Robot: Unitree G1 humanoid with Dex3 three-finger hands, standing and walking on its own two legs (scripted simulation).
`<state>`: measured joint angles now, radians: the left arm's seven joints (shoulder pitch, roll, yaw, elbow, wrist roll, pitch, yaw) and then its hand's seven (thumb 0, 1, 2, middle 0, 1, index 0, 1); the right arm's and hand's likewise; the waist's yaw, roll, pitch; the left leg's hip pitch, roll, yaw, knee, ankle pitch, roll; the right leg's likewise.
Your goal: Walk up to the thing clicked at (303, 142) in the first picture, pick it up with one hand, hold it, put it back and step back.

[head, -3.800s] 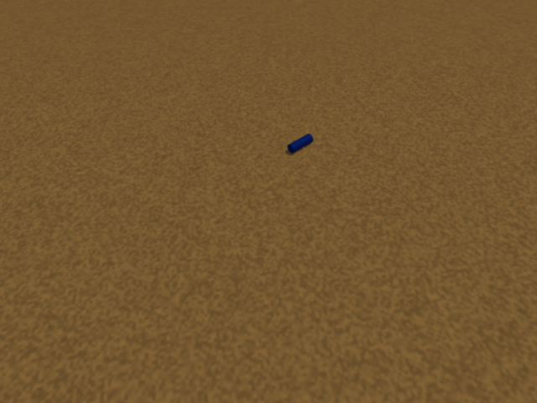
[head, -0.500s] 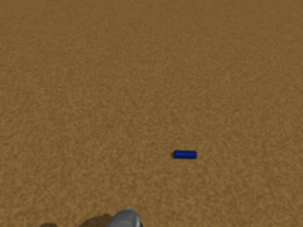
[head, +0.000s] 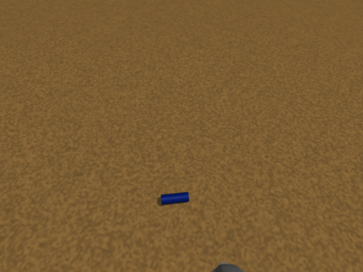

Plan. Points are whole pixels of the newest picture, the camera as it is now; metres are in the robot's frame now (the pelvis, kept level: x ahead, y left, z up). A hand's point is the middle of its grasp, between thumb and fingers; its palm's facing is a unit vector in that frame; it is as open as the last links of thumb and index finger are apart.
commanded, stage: walk up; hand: left
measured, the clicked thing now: (174, 198) +0.60 +0.02 -0.71
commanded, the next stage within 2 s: none
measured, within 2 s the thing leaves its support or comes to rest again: neither
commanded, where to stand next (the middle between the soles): +0.23 -0.19 m, yaw +6 degrees
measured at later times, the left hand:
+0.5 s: hand out of the picture +0.15 +0.12 -0.14, palm faces -0.06 -0.96 -0.27, open 7.4 cm
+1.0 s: hand (174, 248) +0.20 +0.03 -0.11, palm faces +0.05 -0.89 -0.45, open 7.4 cm
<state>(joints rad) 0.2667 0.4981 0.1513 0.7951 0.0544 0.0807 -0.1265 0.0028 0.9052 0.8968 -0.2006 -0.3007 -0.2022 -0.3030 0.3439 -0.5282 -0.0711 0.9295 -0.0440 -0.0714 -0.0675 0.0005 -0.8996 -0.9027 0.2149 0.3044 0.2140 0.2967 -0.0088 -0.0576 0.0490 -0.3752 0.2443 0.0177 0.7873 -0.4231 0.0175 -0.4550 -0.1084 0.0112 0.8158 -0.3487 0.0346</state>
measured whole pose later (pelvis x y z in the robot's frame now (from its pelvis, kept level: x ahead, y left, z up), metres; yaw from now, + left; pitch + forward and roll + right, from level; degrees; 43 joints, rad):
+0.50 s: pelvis +0.10 -0.13 +0.02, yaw +2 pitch -2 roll +1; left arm 0.30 0.41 0.06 0.76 0.06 0.09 -0.08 0.01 0.90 0.90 -0.20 -0.30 -0.20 -0.30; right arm 0.30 -0.40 -0.04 0.90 -0.01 -0.09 -0.10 0.00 -0.90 -0.90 0.21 0.30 0.21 0.30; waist 0.01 -0.12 0.11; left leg -0.39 0.02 0.12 0.67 -0.25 0.05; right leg -0.50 0.01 0.04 1.18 -0.48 0.00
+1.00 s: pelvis +0.16 -0.26 +0.01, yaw +4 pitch +0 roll +0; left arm 0.23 0.38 0.04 0.91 0.02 -0.05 0.01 0.00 0.90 0.90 -0.21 -0.30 -0.21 -0.30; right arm 0.20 -0.42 -0.03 0.94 -0.02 0.02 0.00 0.00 -0.91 -0.90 0.21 0.30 0.21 0.30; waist 0.02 0.07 0.11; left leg -0.50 0.02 -0.01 1.00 -0.46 0.03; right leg -0.37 -0.06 -0.01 0.75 -0.38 0.03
